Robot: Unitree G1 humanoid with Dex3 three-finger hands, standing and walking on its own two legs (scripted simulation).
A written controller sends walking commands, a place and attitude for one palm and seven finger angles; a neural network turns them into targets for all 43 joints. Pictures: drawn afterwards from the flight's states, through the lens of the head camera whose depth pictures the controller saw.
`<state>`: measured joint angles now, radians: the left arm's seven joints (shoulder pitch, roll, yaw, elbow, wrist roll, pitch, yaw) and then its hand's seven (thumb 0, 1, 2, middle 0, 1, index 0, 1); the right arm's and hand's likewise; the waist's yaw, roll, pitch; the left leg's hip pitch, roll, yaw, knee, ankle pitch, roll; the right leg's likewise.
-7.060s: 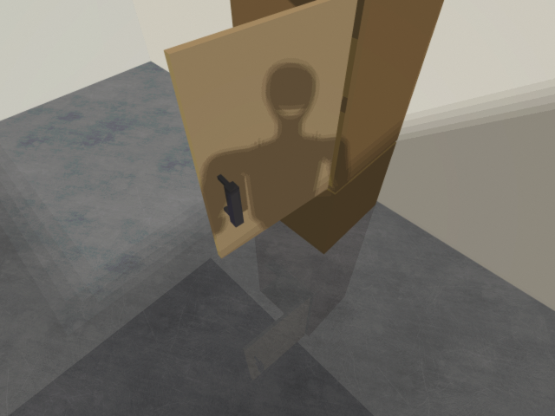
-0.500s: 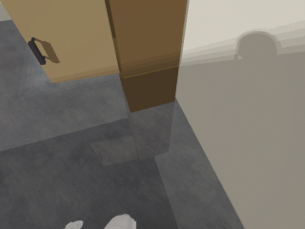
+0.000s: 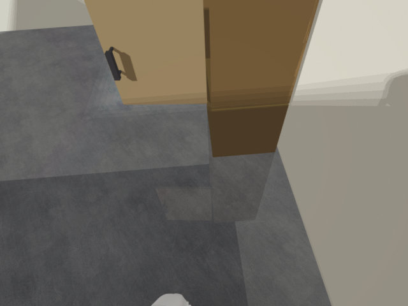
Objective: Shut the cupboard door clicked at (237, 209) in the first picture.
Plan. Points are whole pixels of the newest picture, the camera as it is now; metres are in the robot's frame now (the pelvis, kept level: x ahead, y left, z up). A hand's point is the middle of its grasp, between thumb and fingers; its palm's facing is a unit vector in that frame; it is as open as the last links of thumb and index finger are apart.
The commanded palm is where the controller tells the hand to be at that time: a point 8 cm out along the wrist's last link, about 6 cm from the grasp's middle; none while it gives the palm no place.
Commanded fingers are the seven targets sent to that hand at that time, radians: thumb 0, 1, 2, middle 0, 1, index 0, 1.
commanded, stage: take the last steps up to it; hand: left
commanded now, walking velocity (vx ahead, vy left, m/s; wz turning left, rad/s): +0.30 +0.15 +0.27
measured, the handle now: (114, 63) +1.01 +0.47 -0.09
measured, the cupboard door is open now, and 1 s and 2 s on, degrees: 84 84 84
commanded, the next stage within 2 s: come to a stop and stand still in 1.48 s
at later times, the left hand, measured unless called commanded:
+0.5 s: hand out of the picture +0.05 +0.27 -0.18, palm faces +0.20 -0.96 -0.19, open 7.4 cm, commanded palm none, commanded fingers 0.00 0.90 0.90 -0.20 -0.30 -0.20 -0.30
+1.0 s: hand (114, 204) +0.38 +0.29 -0.15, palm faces +0.10 -0.98 -0.20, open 7.3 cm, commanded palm none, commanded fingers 0.00 0.90 0.90 -0.20 -0.30 -0.20 -0.30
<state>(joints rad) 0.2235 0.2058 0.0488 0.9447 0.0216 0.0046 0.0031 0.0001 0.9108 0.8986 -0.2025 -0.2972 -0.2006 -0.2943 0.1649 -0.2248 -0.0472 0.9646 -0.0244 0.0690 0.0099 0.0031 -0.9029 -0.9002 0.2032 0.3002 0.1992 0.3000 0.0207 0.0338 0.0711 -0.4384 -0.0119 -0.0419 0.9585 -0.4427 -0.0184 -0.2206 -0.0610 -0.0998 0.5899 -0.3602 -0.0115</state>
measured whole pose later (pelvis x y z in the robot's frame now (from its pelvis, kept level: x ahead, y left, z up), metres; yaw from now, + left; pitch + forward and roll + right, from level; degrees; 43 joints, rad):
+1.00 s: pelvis +0.30 +0.11 +0.01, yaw +4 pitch -1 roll +0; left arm 0.19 0.16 0.05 0.97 0.01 -0.06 0.00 -0.01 0.92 0.90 -0.20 -0.30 -0.20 -0.29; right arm 0.33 -0.18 -0.04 1.10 -0.03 0.00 0.01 0.01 -0.91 -0.90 0.20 0.30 0.20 0.30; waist -0.03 0.01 0.06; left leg -0.43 0.06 0.05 1.03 -0.36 -0.02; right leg -0.20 -0.03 -0.14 0.46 -0.25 -0.03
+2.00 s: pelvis +0.57 +0.20 +0.00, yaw +2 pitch +0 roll +0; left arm 0.15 0.21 0.06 1.00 0.00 0.06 0.04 0.00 0.92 0.90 -0.20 -0.30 -0.20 -0.29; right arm 0.19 -0.16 -0.03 1.01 -0.03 0.03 -0.04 0.00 -0.90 -0.90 0.20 0.30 0.20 0.30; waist 0.00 -0.03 0.10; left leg -0.27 0.03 0.09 0.54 -0.27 0.03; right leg -0.33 -0.01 -0.03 0.88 -0.56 -0.01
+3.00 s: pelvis +0.55 +0.18 +0.01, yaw +1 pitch +0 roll +0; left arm 0.32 0.18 -0.03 1.09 0.01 -0.01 0.04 0.00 0.91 0.90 -0.20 -0.30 -0.20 -0.29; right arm 0.29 -0.16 0.03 1.12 -0.01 -0.02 -0.02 0.00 -0.91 -0.90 0.20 0.30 0.20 0.30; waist 0.00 -0.03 0.02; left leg -0.22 -0.04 0.08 0.45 -0.23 0.07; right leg -0.14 0.01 0.00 0.44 -0.30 -0.01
